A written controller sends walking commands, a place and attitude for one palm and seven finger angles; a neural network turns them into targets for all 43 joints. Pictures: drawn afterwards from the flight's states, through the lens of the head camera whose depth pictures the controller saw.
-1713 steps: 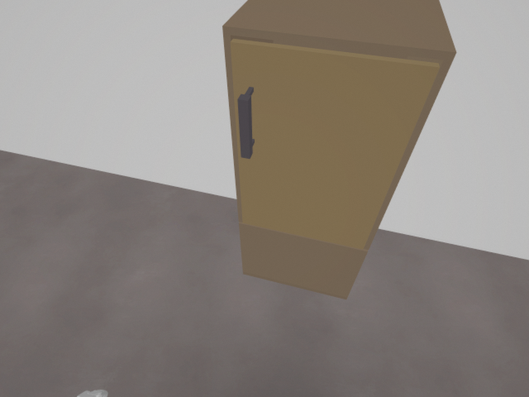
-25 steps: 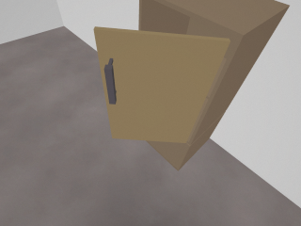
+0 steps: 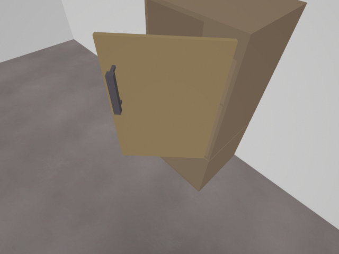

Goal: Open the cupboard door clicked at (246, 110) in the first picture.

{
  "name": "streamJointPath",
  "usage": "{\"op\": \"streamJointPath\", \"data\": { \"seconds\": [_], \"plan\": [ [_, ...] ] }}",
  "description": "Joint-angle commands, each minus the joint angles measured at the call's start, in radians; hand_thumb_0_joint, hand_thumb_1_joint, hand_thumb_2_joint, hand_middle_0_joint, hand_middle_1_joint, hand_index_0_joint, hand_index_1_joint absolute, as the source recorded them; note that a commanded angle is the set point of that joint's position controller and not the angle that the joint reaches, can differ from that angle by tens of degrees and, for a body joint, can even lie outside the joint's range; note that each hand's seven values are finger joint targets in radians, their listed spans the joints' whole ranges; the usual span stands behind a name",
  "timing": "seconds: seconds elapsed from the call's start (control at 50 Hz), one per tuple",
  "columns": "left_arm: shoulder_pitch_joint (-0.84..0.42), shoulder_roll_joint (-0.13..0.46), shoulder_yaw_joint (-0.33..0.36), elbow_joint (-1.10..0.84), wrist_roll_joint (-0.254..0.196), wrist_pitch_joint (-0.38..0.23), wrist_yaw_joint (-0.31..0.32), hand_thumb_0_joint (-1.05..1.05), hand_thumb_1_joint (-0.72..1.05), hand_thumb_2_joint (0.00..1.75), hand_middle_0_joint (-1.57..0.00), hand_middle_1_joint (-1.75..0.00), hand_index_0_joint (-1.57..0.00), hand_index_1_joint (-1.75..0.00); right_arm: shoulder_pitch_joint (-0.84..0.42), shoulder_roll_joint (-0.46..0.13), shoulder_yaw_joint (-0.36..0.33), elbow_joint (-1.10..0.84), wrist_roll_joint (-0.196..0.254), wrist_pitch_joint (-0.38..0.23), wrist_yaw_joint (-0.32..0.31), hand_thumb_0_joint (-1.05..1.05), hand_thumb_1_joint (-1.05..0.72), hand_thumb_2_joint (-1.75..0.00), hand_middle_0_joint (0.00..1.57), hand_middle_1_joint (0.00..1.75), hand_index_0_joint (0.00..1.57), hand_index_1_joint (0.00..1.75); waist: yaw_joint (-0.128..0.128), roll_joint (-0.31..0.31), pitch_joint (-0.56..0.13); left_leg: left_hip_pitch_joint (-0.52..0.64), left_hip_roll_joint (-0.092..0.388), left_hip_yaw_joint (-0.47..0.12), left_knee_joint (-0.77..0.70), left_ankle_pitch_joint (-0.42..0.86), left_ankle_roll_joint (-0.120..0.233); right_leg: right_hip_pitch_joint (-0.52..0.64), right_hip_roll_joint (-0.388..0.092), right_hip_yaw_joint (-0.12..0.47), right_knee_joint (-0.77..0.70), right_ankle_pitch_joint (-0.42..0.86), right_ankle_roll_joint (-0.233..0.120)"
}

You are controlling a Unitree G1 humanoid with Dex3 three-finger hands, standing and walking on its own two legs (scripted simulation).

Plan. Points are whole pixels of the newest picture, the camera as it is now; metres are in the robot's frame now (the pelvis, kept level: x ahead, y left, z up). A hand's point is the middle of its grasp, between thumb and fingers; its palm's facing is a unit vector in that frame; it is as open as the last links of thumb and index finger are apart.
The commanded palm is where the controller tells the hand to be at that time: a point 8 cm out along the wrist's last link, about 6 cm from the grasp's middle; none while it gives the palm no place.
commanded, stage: come to a stop and stand still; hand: left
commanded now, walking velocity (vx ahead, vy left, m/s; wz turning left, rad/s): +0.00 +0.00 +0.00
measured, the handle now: (115, 90) +0.58 +0.20 +0.05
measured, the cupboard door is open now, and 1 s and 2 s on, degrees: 44 44 44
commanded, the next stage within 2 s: look again from close up in 0.08 s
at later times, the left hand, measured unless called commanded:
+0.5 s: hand out of the picture +0.00 +0.19 -0.18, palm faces +0.03 -0.98 -0.21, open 7.4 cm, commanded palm none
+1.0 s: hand (86, 207) +0.23 +0.20 -0.01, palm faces +0.22 -0.97 -0.06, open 7.7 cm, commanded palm +0.14 +0.26 -0.05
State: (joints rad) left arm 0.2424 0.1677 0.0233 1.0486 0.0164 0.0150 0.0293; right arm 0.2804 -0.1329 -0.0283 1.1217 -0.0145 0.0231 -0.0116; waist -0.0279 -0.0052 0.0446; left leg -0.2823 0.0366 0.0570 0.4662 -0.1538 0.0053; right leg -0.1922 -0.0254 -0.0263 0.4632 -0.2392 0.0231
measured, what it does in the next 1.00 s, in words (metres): stands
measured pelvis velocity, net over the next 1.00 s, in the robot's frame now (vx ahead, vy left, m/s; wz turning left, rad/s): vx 0.02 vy -0.01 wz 0.03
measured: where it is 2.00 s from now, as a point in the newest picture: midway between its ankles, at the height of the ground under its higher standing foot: outside the picture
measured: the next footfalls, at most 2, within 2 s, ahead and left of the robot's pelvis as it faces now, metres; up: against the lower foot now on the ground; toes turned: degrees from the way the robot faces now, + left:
none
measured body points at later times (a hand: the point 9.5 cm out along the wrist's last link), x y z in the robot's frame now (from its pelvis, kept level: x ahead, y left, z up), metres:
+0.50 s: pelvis +0.01 +0.01 -0.01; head +0.01 +0.01 +0.44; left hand +0.00 +0.24 -0.16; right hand +0.03 -0.21 -0.16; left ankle +0.06 +0.11 -0.74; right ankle +0.01 -0.13 -0.74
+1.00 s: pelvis +0.02 -0.01 -0.03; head +0.03 +0.00 +0.42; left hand +0.21 +0.26 +0.00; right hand +0.17 -0.25 -0.11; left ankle +0.06 +0.12 -0.74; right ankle +0.01 -0.13 -0.74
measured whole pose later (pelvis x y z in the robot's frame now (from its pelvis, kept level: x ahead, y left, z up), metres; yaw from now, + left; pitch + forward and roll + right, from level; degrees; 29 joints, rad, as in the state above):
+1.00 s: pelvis +0.02 -0.01 -0.03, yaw +2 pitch +6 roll +0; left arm 0.37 0.19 0.18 0.17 -0.20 -0.37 -0.08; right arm 0.23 -0.21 -0.04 0.72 0.02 -0.25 -0.04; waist -0.03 -0.01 -0.08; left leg -0.55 0.02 0.03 0.74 -0.29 0.00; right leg -0.45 -0.05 -0.05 0.76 -0.41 0.01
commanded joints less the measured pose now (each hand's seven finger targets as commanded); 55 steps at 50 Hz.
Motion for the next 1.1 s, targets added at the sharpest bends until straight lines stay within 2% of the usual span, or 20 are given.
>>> {"op": "streamJointPath", "data": {
  "seconds": [0.0, 0.14, 0.16, 0.18, 0.2, 0.24, 0.38, 0.74, 0.76, 0.78, 0.8, 0.82, 0.84, 0.86, 0.9, 0.92, 0.94, 1.0, 1.02, 1.08],
  "plan": [
    [0.094, 0.080, 0.006, -0.009, 0.000, -0.023, 0.003, 0.00, 0.90, 0.90, -0.20, -0.30, -0.20, -0.30, 0.043, -0.100, -0.015, -0.024, 0.000, -0.021, -0.007, 0.00, -0.90, -0.90, 0.20, 0.30, 0.20, 0.30, 0.018, -0.014, 0.019, 0.036, 0.060, -0.098, -0.131, -0.137, -0.004, -0.071, -0.076, 0.092, -0.159, -0.103, -0.040],
    [0.144, 0.055, 0.002, 0.015, 0.002, -0.029, 0.007, 0.00, 0.90, 0.90, -0.20, -0.30, -0.20, -0.30, 0.063, -0.080, -0.010, -0.006, 0.003, -0.023, -0.011, 0.00, -0.90, -0.90, 0.20, 0.30, 0.20, 0.30, 0.013, 0.001, 0.025, 0.062, 0.059, -0.087, -0.128, -0.110, -0.002, -0.093, -0.075, 0.089, -0.167, -0.092, -0.041],
    [0.186, 0.084, -0.010, 0.038, 0.016, -0.044, 0.043, 0.00, 0.90, 0.90, -0.20, -0.30, -0.20, -0.30, -0.031, -0.128, -0.006, -0.084, 0.005, -0.041, -0.004, 0.00, -0.90, -0.90, 0.20, 0.30, 0.20, 0.30, 0.048, 0.039, 0.048, 0.017, 0.059, -0.054, 0.064, -0.051, -0.025, -0.093, -0.104, 0.108, -0.147, 0.056, -0.051],
    [0.118, 0.129, -0.004, -0.015, 0.008, -0.049, 0.033, 0.00, 0.90, 0.90, -0.20, -0.30, -0.20, -0.30, 0.023, -0.081, -0.001, -0.112, 0.002, -0.033, 0.005, 0.00, -0.90, -0.90, 0.20, 0.30, 0.20, 0.30, -0.012, 0.034, -0.022, 0.026, 0.022, -0.051, 0.060, -0.190, -0.019, -0.138, -0.135, 0.134, -0.160, -0.251, -0.075],
    [0.098, 0.125, -0.001, -0.031, 0.008, -0.049, 0.027, 0.00, 0.90, 0.90, -0.20, -0.30, -0.20, -0.30, 0.062, -0.093, -0.003, -0.111, -0.005, -0.032, 0.007, 0.00, -0.90, -0.90, 0.20, 0.30, 0.20, 0.30, -0.025, 0.044, -0.025, 0.032, 0.022, -0.056, 0.067, -0.200, -0.006, -0.186, -0.115, 0.115, -0.122, -0.326, -0.084],
    [0.119, 0.094, -0.001, -0.035, 0.009, -0.047, 0.020, 0.00, 0.90, 0.90, -0.20, -0.30, -0.20, -0.30, 0.081, -0.097, -0.001, -0.130, -0.008, -0.041, 0.005, 0.00, -0.90, -0.90, 0.20, 0.30, 0.20, 0.30, -0.010, 0.119, -0.022, -0.012, 0.052, -0.115, -0.018, -0.201, 0.017, -0.158, -0.061, 0.048, -0.034, -0.233, -0.074],
    [0.172, 0.067, -0.009, -0.023, 0.009, -0.040, 0.011, 0.00, 0.90, 0.90, -0.20, -0.30, -0.20, -0.30, 0.035, -0.134, -0.005, -0.155, -0.003, -0.043, -0.001, 0.00, -0.90, -0.90, 0.20, 0.30, 0.20, 0.30, 0.025, 0.011, 0.050, -0.086, 0.062, -0.163, -0.122, -0.304, 0.040, -0.123, -0.044, 0.050, -0.022, -0.179, -0.058],
    [0.074, 0.165, 0.000, -0.043, 0.004, -0.044, 0.004, 0.00, 0.90, 0.90, -0.20, -0.30, -0.20, -0.30, -0.043, -0.194, 0.003, -0.111, 0.002, -0.062, -0.002, 0.00, -0.90, -0.90, 0.20, 0.30, 0.20, 0.30, 0.033, 0.009, -0.017, 0.046, 0.065, -0.099, -0.082, 0.005, 0.032, -0.039, -0.080, 0.066, -0.063, 0.033, -0.046],
    [0.136, 0.127, -0.013, -0.015, 0.008, -0.041, 0.042, 0.00, 0.90, 0.90, -0.20, -0.30, -0.20, -0.30, -0.082, -0.192, 0.003, -0.164, 0.012, -0.053, 0.000, 0.00, -0.90, -0.90, 0.20, 0.30, 0.20, 0.30, 0.050, -0.041, 0.024, 0.019, 0.083, -0.063, 0.076, 0.017, 0.000, -0.068, -0.109, 0.106, -0.103, 0.104, -0.041],
    [-0.624, 0.437, 0.241, -1.547, -0.170, -0.262, 0.046, 0.00, 0.88, 0.89, -0.20, -0.32, -0.20, -0.32, -0.048, -0.309, -0.031, -0.493, 0.059, -0.195, -0.039, 0.00, -0.90, -0.90, 0.20, 0.30, 0.20, 0.30, -0.075, 0.106, -0.461, 0.269, -0.033, -0.054, -0.019, 0.099, 0.019, -0.021, -0.005, -0.038, 0.025, 0.189, -0.058],
    [-0.074, 0.350, 0.206, -1.295, -0.106, -0.231, 0.069, 0.00, 0.85, 0.88, -0.20, -0.33, -0.20, -0.33, -0.123, -0.234, -0.004, -0.461, 0.054, -0.286, -0.082, 0.00, -0.90, -0.90, 0.20, 0.30, 0.20, 0.30, 0.058, 0.231, -0.431, 0.341, 0.016, -0.070, -0.032, 0.138, 0.015, -0.078, 0.017, -0.062, 0.106, 0.053, -0.067],
    [0.200, 0.129, 0.086, -1.144, -0.147, -0.119, 0.080, 0.00, 0.83, 0.87, -0.21, -0.34, -0.21, -0.34, -0.150, -0.192, -0.003, -0.448, 0.064, -0.315, -0.076, 0.00, -0.90, -0.90, 0.20, 0.30, 0.20, 0.30, 0.031, 0.251, -0.272, 0.159, -0.003, -0.088, -0.065, -0.019, -0.020, -0.133, 0.019, -0.095, 0.101, -0.047, -0.053],
    [0.149, 0.059, 0.079, -1.081, -0.174, -0.123, 0.065, 0.00, 0.81, 0.86, -0.21, -0.36, -0.21, -0.36, -0.111, -0.193, -0.011, -0.437, 0.071, -0.322, -0.075, 0.00, -0.90, -0.90, 0.20, 0.30, 0.20, 0.30, -0.015, 0.118, -0.097, 0.062, -0.011, -0.089, -0.038, -0.112, -0.009, -0.196, 0.023, -0.097, 0.072, -0.031, -0.042],
    [0.081, 0.104, 0.127, -1.087, -0.193, -0.186, 0.042, 0.00, 0.78, 0.85, -0.21, -0.37, -0.21, -0.37, -0.127, -0.223, -0.028, -0.479, 0.057, -0.331, -0.073, 0.00, -0.90, -0.90, 0.20, 0.30, 0.20, 0.30, -0.031, 0.068, 0.001, -0.024, -0.023, -0.100, 0.009, -0.170, -0.006, -0.261, 0.027, -0.100, 0.063, -0.069, -0.036],
    [0.284, 0.047, 0.160, -0.894, -0.213, -0.322, -0.048, 0.00, 0.74, 0.83, -0.21, -0.40, -0.21, -0.40, -0.134, -0.223, -0.049, -0.509, 0.030, -0.330, -0.055, 0.00, -0.90, -0.90, 0.20, 0.30, 0.20, 0.30, 0.019, -0.099, 0.000, -0.178, -0.029, -0.090, 0.114, -0.185, -0.019, -0.374, 0.047, -0.128, 0.150, -0.157, -0.039],
    [0.397, 0.038, 0.183, -0.805, -0.222, -0.391, -0.111, 0.00, 0.71, 0.82, -0.21, -0.42, -0.21, -0.42, -0.146, -0.218, -0.063, -0.531, 0.035, -0.329, -0.037, 0.00, -0.90, -0.90, 0.20, 0.30, 0.20, 0.30, 0.062, -0.112, -0.027, -0.231, -0.039, -0.068, 0.180, -0.149, -0.025, -0.391, 0.045, -0.119, 0.197, -0.157, -0.046],
    [0.415, 0.035, 0.191, -0.802, -0.240, -0.476, -0.180, 0.00, 0.69, 0.81, -0.22, -0.43, -0.22, -0.43, -0.154, -0.216, -0.069, -0.547, 0.027, -0.329, -0.020, 0.00, -0.90, -0.90, 0.20, 0.30, 0.20, 0.30, 0.074, -0.126, -0.088, -0.276, -0.039, -0.054, 0.253, -0.127, -0.029, -0.437, 0.044, -0.111, 0.263, -0.155, -0.048],
    [0.349, 0.142, 0.269, -0.834, -0.282, -0.676, -0.390, 0.00, 0.62, 0.78, -0.22, -0.48, -0.22, -0.48, -0.193, -0.233, -0.092, -0.623, 0.032, -0.347, 0.006, 0.00, -0.90, -0.90, 0.20, 0.30, 0.20, 0.30, 0.077, -0.114, -0.218, -0.408, -0.044, -0.043, 0.432, -0.120, -0.018, -0.512, 0.030, -0.047, 0.407, -0.123, -0.052],
    [0.350, 0.201, 0.331, -0.829, -0.305, -0.681, -0.445, 0.00, 0.60, 0.77, -0.22, -0.50, -0.22, -0.50, -0.186, -0.236, -0.095, -0.649, 0.040, -0.347, 0.008, 0.00, -0.90, -0.90, 0.20, 0.30, 0.20, 0.30, 0.095, -0.046, -0.249, -0.426, -0.048, -0.040, 0.466, -0.111, -0.013, -0.501, 0.021, -0.010, 0.427, -0.104, -0.056],
    [0.253, 0.224, 0.383, -1.022, -0.409, -0.616, -0.503, 0.00, 0.53, 0.74, -0.23, -0.54, -0.23, -0.54, -0.190, -0.230, -0.086, -0.729, 0.058, -0.342, -0.017, 0.00, -0.90, -0.90, 0.20, 0.30, 0.20, 0.30, 0.092, 0.036, -0.388, -0.417, -0.054, -0.025, 0.519, -0.122, 0.007, -0.485, 0.016, 0.051, 0.417, -0.149, -0.036]
  ]
}}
